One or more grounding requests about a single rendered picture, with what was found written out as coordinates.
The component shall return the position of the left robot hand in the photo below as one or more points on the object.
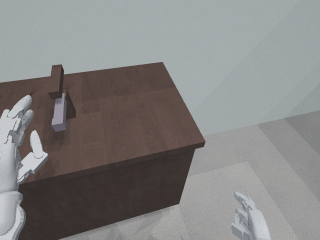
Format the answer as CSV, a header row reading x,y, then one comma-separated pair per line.
x,y
12,126

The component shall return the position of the right robot hand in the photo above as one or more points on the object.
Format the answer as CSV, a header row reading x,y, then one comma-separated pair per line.
x,y
254,225

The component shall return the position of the counter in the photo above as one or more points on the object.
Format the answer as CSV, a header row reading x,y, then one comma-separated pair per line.
x,y
126,151

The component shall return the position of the robot left forearm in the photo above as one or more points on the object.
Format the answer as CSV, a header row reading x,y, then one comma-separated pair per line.
x,y
12,215

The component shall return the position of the tap lever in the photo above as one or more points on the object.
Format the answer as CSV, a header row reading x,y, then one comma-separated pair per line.
x,y
59,117

